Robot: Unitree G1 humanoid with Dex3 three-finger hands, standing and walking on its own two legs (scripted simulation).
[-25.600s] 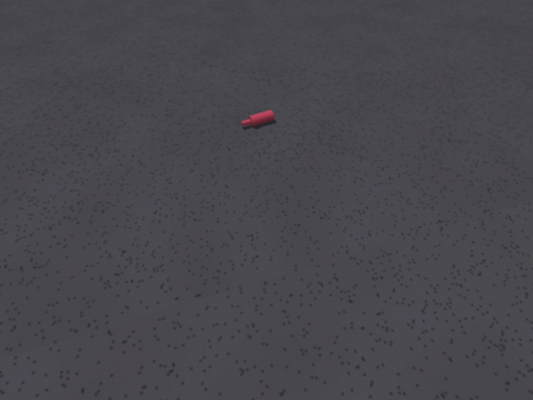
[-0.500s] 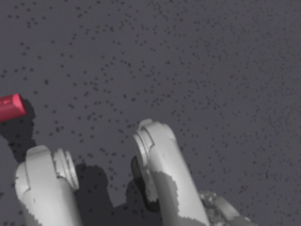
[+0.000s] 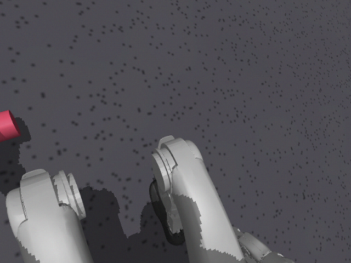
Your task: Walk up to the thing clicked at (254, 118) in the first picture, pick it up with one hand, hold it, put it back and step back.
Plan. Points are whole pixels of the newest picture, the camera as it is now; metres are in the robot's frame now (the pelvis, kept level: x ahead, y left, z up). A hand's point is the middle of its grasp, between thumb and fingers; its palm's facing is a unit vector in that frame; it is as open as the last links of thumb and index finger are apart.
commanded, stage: close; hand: left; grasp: from above
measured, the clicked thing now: out of the picture +0.42 +0.34 -0.26
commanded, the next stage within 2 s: settle in 1.88 s
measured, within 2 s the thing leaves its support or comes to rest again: neither
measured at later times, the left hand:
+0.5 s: hand out of the picture +0.42 +0.32 -0.25, palm faces -0.41 -0.20 -0.89, open 12.8 cm
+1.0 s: hand out of the picture +0.41 +0.30 -0.24, palm faces -0.39 -0.14 -0.91, open 10.5 cm
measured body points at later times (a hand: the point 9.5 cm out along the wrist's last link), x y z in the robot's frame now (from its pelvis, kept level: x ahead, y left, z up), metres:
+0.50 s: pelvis +0.00 +0.01 +0.00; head +0.25 +0.13 +0.34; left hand +0.43 +0.33 -0.20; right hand +0.05 -0.26 -0.06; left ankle +0.06 +0.13 -0.26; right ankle +0.11 -0.14 -0.26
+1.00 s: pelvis -0.01 +0.01 +0.00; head +0.24 +0.13 +0.35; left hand +0.43 +0.31 -0.19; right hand +0.05 -0.25 -0.05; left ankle +0.06 +0.13 -0.26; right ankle +0.11 -0.14 -0.26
